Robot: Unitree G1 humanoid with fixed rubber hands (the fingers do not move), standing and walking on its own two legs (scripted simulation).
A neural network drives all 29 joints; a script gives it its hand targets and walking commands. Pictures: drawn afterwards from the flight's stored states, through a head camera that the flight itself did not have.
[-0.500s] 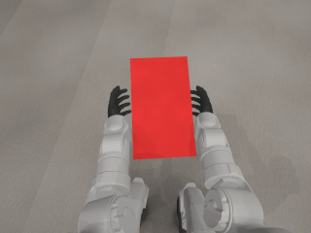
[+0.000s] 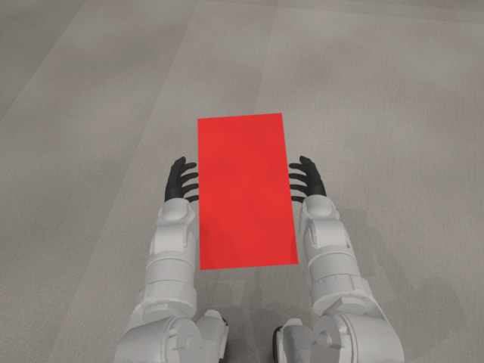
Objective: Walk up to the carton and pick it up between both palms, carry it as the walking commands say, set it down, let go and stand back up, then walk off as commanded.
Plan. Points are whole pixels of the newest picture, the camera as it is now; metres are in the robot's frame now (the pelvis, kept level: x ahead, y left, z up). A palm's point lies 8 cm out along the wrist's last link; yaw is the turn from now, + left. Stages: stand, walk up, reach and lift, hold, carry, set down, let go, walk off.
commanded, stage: reach and lift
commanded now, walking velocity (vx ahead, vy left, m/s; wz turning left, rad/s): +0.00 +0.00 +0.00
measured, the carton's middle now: (245, 199) +0.40 +0.04 -0.10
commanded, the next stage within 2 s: none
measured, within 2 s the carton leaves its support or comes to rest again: neither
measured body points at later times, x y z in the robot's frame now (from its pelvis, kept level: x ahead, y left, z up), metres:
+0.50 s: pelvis +0.02 +0.00 +0.03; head +0.03 +0.00 +0.48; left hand +0.35 +0.17 +0.05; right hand +0.37 -0.07 +0.04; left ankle +0.06 +0.14 -0.70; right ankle +0.05 -0.11 -0.70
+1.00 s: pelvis +0.02 +0.00 +0.04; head -0.03 +0.00 +0.49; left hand +0.34 +0.16 +0.10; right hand +0.36 -0.08 +0.09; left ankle +0.06 +0.14 -0.70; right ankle +0.05 -0.11 -0.70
